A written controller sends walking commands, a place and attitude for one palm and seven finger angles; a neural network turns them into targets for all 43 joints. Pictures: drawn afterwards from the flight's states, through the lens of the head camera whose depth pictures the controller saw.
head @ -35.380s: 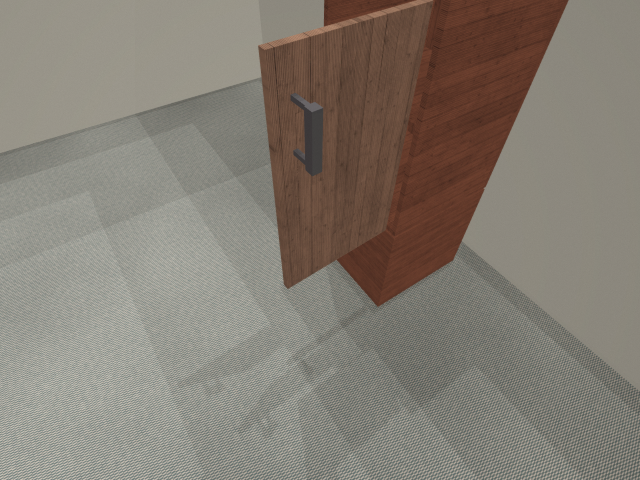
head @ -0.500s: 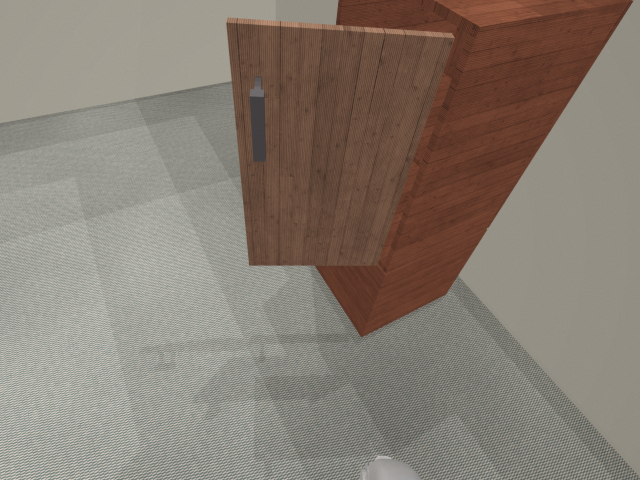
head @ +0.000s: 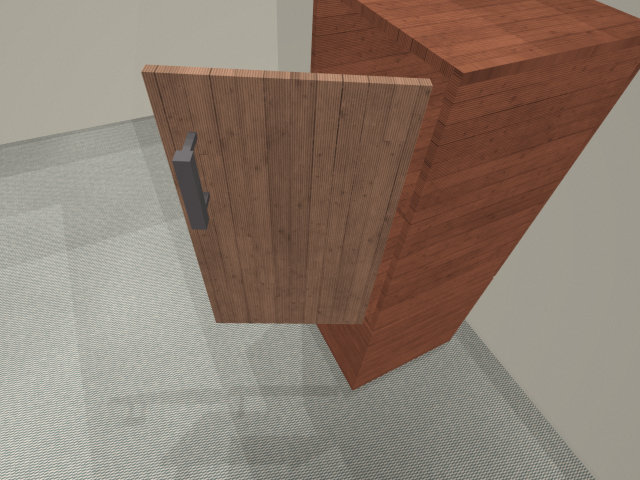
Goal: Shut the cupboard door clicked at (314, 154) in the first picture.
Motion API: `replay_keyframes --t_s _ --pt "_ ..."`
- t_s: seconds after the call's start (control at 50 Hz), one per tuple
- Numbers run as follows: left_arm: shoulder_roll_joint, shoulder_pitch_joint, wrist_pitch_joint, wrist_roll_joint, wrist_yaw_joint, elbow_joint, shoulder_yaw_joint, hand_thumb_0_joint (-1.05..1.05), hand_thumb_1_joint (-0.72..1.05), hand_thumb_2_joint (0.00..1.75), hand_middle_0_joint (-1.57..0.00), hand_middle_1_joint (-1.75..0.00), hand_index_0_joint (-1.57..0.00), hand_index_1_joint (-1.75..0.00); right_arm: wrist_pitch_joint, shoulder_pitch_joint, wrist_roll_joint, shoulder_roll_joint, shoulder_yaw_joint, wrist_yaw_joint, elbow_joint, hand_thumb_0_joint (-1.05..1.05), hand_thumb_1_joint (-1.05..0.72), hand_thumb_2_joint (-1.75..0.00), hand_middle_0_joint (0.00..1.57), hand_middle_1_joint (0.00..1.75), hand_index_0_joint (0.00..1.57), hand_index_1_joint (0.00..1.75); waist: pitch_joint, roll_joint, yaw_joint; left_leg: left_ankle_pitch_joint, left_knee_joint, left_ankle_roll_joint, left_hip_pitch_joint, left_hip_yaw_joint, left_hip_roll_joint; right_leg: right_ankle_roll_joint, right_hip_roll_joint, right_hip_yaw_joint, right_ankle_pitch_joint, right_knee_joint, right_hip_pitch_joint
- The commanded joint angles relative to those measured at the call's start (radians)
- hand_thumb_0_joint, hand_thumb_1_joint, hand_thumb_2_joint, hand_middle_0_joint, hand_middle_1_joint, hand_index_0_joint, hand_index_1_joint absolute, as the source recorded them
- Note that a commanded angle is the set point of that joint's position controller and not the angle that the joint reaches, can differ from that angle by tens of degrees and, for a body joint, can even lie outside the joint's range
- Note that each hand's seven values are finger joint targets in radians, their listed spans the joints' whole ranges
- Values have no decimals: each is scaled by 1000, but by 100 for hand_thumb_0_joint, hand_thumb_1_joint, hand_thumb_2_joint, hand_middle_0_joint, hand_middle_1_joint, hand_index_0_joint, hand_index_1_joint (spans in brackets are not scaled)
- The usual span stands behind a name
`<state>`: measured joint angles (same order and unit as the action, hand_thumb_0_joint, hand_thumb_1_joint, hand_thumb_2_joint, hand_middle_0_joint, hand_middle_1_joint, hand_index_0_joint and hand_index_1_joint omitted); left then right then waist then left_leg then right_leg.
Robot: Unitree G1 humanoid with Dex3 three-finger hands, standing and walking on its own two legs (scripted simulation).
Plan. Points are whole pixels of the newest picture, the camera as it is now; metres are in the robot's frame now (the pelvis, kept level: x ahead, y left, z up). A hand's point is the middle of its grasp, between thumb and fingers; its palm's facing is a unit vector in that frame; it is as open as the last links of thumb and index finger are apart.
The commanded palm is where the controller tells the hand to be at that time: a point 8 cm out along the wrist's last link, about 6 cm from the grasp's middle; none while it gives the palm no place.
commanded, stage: come to a stop and stand still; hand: left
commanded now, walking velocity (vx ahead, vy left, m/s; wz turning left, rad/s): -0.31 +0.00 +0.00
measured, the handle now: (195, 182) +0.46 +0.20 +0.11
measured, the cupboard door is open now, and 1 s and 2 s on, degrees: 64 64 64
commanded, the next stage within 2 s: look again from close up in 1.02 s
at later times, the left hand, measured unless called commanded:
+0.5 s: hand out of the picture +0.04 +0.18 -0.17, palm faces +0.02 -0.97 -0.25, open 7.4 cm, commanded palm none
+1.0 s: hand out of the picture -0.01 +0.24 -0.17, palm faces -0.03 -0.97 -0.22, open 7.4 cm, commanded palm none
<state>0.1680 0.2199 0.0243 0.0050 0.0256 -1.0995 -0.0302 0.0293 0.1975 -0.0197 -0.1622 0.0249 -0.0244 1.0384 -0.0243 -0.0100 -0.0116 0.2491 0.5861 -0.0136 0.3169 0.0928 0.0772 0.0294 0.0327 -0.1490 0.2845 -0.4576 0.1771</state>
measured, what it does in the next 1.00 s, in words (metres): steps on the spot: left foot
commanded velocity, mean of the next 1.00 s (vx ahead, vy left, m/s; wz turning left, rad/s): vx -0.05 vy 0.01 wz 0.00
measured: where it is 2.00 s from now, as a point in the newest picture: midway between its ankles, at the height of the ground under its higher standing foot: outside the picture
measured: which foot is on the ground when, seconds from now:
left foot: down 0.00-0.28, up 0.30-0.50, down 0.52-1.00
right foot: down 0.00-1.00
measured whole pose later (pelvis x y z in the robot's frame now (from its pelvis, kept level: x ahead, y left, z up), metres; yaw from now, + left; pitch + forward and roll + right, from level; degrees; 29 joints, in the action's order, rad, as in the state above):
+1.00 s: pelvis -0.03 +0.05 +0.00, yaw -2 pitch -1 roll +0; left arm 0.20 0.30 -0.01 0.02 0.03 -1.00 0.00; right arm 0.00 0.31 -0.02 -0.17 -0.01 -0.01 1.04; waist -0.02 0.00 -0.01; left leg 0.24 0.48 -0.08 0.23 0.10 -0.04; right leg -0.02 -0.06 0.00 0.25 -0.49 0.24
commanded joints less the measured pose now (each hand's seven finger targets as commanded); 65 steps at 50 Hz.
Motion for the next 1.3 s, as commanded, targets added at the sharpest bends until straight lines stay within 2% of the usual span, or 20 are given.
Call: replay_keyframes --t_s 0.0,0.08,0.16,0.2,0.22,0.26,0.28,0.36,0.44,0.46,0.48,0.5,0.52,0.56,0.58,0.62,0.68,0.74,0.78,1.28 --pt "71 74 -15 2 18 32 5 0 90 90 -20 -30 -20 -30 -7 68 15 -127 2 -21 -3 0 -90 -90 20 30 20 30 -1 -168 16 -786 -166 -55 -168 -157 163 -28 -137 122 -240 34 34" --pt "116 83 -31 4 20 54 -11 0 90 90 -20 -30 -20 -30 -33 59 15 -171 31 -29 -34 0 -90 -90 20 30 20 30 109 -125 1 -942 -130 -75 -308 -146 183 -29 -126 109 -210 -55 47" --pt "123 87 -42 16 17 97 -24 0 90 90 -20 -30 -20 -30 -56 -2 10 -198 54 -25 -81 0 -90 -90 20 30 20 30 114 -67 11 -736 -97 -81 -261 -142 173 -15 -117 147 -240 -78 66" --pt "141 100 -39 23 18 107 -28 0 90 90 -20 -30 -20 -30 -63 -24 11 -175 56 -20 -102 0 -90 -90 20 30 20 30 113 24 16 -526 -33 -41 -183 -99 106 20 -167 218 -481 -27 20" --pt "162 101 -35 25 19 112 -31 0 90 90 -20 -30 -20 -30 -67 -19 13 -155 55 -16 -107 0 -90 -90 20 30 20 30 122 90 12 -392 35 -6 -142 -53 48 61 -243 288 -632 -1 -10" --pt "188 111 -28 26 21 103 -36 0 90 90 -20 -30 -20 -30 -77 -53 13 -103 44 -7 -120 0 -90 -90 20 30 20 30 87 183 33 224 208 36 32 -35 -74 164 -371 367 -1006 37 -102" --pt "181 110 -27 27 25 102 -33 0 90 90 -20 -30 -20 -30 -82 -71 14 -102 43 -7 -119 0 -90 -90 20 30 20 30 75 191 39 309 303 33 74 -81 -70 194 -386 366 -1013 45 -113" --pt "189 39 -25 26 20 112 -29 0 90 90 -20 -30 -20 -30 -80 -72 20 -95 30 0 -92 0 -90 -90 20 30 20 30 30 151 17 257 256 45 56 -86 -56 185 -312 267 -835 52 -91" --pt "183 25 -19 11 16 86 -23 0 90 90 -20 -30 -20 -30 -60 5 17 -93 16 2 -35 0 -90 -90 20 30 20 30 55 151 -3 -22 -123 47 -123 -63 -40 105 -247 234 -651 4 -75" --pt "174 125 10 14 61 115 -15 0 90 90 -20 -30 -20 -30 -29 -21 15 -150 35 -2 -116 0 -90 -90 20 30 20 30 109 42 15 -75 0 43 -115 -7 -41 22 -242 332 -1106 -68 -93" --pt "225 101 16 15 56 160 -27 0 90 90 -20 -30 -20 -30 -27 42 14 -101 26 4 -132 0 -90 -90 20 30 20 30 171 82 -5 35 -4 3 -23 -34 -43 35 -251 288 -1096 -118 -213" --pt "206 100 17 18 53 164 -29 0 90 90 -20 -30 -20 -30 -22 58 8 -97 19 7 -134 0 -90 -90 20 30 20 30 187 33 6 18 -74 -1 -28 -29 -42 56 -253 276 -1066 -146 -231" --pt "194 112 18 12 50 174 -25 0 90 90 -20 -30 -20 -30 -21 70 10 -109 20 3 -134 0 -90 -90 20 30 20 30 164 54 -1 -79 -59 -13 -73 -49 -22 48 -231 250 -966 -146 -153" --pt "175 80 5 8 42 182 -14 0 90 90 -20 -30 -20 -30 -17 82 10 -129 21 1 -130 0 -90 -90 20 30 20 30 108 -82 -1 -399 -52 -20 -130 -104 25 30 -181 188 -620 -141 -46" --pt "158 75 -7 9 38 185 -8 0 90 90 -20 -30 -20 -30 -19 61 10 -129 15 0 -136 0 -90 -90 20 30 20 30 51 -103 11 -384 -79 -29 -110 -124 45 21 -149 175 -375 -98 2" --pt "140 71 -14 11 31 184 3 0 90 90 -20 -30 -20 -30 -15 61 7 -131 4 1 -137 0 -90 -90 20 30 20 30 -18 -37 18 -302 -121 -40 -61 -149 49 15 -116 171 -197 -46 17" --pt "131 48 -31 10 18 187 9 0 90 90 -20 -30 -20 -30 -13 63 3 -147 0 7 -135 0 -90 -90 20 30 20 30 -82 -43 17 38 -242 -47 25 -191 45 2 -90 163 33 -18 44" --pt "128 64 -38 15 11 188 12 0 90 90 -20 -30 -20 -30 -16 66 -2 -157 3 10 -129 0 -90 -90 20 30 20 30 -115 -70 25 298 -344 -52 107 -232 50 2 -79 146 65 -30 36" --pt "121 80 -38 17 8 181 13 0 90 90 -20 -30 -20 -30 -17 71 -3 -163 4 11 -123 0 -90 -90 20 30 20 30 -92 -26 28 338 -363 -58 106 -248 56 1 -77 144 67 -36 34" --pt "93 159 -4 10 14 31 36 0 90 90 -20 -30 -20 -30 10 98 16 -118 -16 -1 23 0 -90 -90 20 30 20 30 -20 22 13 -95 -254 -38 -127 -135 24 -14 -138 203 -150 56 45"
